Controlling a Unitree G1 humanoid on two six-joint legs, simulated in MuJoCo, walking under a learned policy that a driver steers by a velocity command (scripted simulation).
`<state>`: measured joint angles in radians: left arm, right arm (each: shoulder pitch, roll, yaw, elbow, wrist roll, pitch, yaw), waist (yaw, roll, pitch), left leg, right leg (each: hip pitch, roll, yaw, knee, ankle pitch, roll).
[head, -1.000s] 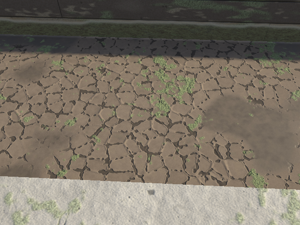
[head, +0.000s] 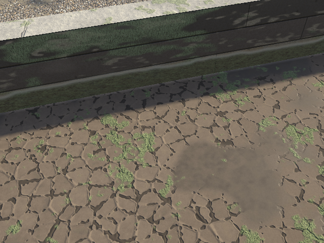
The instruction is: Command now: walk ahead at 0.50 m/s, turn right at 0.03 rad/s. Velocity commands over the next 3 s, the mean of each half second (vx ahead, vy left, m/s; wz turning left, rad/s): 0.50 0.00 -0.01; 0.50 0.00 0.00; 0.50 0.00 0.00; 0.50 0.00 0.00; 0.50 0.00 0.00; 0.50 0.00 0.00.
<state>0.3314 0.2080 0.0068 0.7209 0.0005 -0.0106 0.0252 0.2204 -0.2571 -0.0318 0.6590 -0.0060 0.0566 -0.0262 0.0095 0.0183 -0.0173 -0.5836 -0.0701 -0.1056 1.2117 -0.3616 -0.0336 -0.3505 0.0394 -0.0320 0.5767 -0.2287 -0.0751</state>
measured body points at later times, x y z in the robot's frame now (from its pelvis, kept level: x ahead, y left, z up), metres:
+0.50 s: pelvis +0.05 +0.01 +0.00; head +0.04 +0.01 +0.45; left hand +0.27 +0.24 -0.06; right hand +0.18 -0.22 -0.11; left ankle +0.04 +0.10 -0.73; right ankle +0.12 -0.11 -0.73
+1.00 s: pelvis +0.11 -0.02 -0.01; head +0.09 -0.02 +0.44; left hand +0.28 +0.20 -0.09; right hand +0.29 -0.23 -0.10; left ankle +0.04 +0.10 -0.73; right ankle +0.12 -0.11 -0.73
